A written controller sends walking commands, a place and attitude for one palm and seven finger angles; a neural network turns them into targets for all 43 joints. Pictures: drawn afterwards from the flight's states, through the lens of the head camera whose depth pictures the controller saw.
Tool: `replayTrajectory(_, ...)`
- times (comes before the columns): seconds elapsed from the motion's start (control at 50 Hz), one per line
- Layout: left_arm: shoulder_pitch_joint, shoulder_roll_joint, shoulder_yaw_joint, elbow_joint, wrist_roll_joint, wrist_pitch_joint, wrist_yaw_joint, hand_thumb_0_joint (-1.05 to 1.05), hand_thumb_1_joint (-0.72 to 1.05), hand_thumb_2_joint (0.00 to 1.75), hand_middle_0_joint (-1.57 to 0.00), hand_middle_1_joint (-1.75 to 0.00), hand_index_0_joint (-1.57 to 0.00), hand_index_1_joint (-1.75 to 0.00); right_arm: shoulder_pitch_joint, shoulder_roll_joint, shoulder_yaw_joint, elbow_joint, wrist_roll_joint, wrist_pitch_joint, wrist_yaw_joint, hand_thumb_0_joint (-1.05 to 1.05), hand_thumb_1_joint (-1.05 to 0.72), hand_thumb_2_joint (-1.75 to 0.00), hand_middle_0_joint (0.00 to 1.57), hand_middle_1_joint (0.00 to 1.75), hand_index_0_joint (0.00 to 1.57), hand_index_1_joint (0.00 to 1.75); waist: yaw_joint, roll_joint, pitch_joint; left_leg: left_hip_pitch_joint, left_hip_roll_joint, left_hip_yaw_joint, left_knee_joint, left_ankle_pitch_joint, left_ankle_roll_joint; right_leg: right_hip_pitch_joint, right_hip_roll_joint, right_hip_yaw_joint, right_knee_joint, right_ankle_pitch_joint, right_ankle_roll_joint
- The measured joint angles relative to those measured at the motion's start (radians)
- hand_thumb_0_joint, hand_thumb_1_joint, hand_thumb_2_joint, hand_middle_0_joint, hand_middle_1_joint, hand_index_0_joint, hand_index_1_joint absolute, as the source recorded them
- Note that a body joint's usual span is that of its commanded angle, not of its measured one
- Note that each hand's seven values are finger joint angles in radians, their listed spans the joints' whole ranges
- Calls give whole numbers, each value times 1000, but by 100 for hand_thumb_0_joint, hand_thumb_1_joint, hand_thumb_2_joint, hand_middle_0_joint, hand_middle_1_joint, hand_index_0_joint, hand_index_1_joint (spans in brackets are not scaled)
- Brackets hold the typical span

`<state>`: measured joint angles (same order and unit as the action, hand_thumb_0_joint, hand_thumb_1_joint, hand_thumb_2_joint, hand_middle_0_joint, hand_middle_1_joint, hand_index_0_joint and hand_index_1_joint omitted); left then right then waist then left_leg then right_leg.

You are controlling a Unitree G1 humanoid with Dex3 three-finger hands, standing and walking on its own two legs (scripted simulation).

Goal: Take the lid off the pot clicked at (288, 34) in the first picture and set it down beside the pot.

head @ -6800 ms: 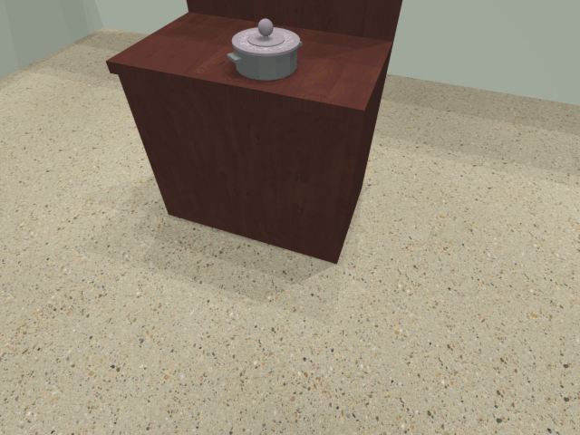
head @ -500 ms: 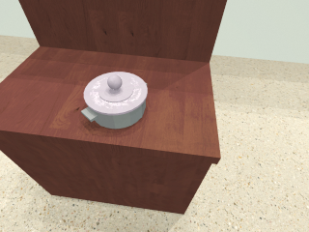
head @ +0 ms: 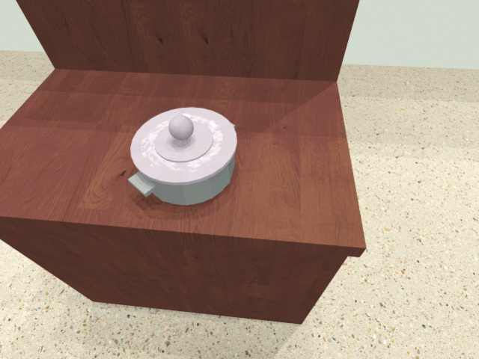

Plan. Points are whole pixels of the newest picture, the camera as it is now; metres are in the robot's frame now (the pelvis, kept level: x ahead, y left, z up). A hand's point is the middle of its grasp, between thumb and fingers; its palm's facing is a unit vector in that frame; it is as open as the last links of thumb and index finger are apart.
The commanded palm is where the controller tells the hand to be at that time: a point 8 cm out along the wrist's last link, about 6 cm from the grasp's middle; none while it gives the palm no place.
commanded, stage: look again from close up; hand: left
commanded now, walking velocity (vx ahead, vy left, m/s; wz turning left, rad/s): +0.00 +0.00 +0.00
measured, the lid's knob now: (181, 127) +0.49 +0.14 +0.11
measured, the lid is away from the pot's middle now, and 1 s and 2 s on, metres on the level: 0.00 0.00 0.00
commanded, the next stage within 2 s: lift the closed hand beside the body in 0.84 s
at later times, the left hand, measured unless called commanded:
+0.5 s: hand out of the picture +0.02 +0.20 -0.17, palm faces -0.01 -0.97 -0.24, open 7.4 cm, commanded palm none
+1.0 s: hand out of the picture +0.03 +0.21 -0.16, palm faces +0.06 -0.97 -0.22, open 7.3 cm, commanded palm +0.07 +0.25 -0.05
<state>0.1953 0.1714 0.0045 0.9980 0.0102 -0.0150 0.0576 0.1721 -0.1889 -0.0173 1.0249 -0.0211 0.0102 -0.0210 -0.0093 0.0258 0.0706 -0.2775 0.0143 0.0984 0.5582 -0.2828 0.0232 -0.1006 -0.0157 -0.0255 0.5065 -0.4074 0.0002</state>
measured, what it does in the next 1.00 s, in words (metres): stands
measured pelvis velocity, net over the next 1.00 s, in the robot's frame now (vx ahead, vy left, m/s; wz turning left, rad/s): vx -0.02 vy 0.02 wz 0.00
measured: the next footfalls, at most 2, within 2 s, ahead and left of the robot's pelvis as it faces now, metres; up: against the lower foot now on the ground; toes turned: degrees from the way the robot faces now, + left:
none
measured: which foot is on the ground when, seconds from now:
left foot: down 0.00-1.00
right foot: down 0.00-1.00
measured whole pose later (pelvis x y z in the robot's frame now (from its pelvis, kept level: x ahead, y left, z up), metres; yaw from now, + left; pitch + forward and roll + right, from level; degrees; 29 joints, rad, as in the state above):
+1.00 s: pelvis -0.02 +0.02 +0.00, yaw +0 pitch +0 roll +0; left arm 0.33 0.18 -0.01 0.78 -0.01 0.04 0.06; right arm 0.26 -0.18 0.00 0.98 0.02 -0.05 -0.02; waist 0.02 -0.01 0.08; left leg -0.27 -0.01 0.11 0.49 -0.22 0.06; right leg -0.10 -0.04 -0.02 0.46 -0.35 0.03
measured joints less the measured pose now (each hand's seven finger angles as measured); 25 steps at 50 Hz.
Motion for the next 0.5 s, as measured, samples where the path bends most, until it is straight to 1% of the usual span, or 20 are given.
replayTrajectory(0.16,-10,11,-3,-23,2,13,-3,0,91,89,-20,-30,-20,-30,-15,-5,4,-17,1,5,3,0,-91,-90,20,30,20,30,3,-10,12,9,-11,9,-12,4,10,5,-12,7,-6,3,12)
replayTrajectory(0.5,48,14,-13,14,2,22,-12,0,91,89,-20,-30,-20,-30,6,-6,10,6,8,9,6,0,-91,-90,20,30,20,30,9,-25,40,20,-21,14,-45,29,23,13,-21,10,-37,30,23)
